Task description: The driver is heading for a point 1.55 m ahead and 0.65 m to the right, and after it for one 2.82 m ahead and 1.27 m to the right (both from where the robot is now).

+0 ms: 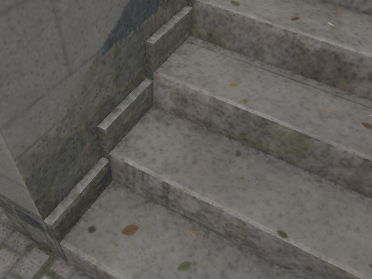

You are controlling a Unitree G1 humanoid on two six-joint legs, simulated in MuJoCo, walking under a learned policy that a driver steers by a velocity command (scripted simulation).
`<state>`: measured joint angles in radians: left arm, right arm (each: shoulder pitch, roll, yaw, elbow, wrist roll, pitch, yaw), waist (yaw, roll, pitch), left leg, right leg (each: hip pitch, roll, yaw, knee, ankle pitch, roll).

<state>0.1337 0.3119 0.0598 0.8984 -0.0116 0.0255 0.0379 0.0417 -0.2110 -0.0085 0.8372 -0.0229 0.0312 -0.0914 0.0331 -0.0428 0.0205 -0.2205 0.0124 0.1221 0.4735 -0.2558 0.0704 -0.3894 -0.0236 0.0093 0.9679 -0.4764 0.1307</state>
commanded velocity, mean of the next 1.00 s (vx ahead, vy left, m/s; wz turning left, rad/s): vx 0.18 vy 0.00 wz -0.46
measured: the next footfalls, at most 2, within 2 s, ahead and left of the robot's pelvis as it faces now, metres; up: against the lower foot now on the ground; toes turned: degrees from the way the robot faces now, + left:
right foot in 0.28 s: -0.03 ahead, -0.14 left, +0.00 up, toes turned -15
left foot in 0.76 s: +0.07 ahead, +0.01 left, +0.00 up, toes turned -27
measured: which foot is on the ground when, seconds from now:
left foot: down 0.00-0.28, up 0.30-0.74, down 0.76-1.00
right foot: up 0.00-0.26, down 0.28-0.78, up 0.80-1.00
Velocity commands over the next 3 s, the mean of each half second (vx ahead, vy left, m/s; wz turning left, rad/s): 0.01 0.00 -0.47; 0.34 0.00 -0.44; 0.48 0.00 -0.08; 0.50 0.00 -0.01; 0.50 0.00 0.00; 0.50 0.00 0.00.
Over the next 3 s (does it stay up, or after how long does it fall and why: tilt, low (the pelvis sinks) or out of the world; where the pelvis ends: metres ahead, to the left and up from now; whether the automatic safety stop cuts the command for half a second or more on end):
stays up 0.88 -0.54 0.45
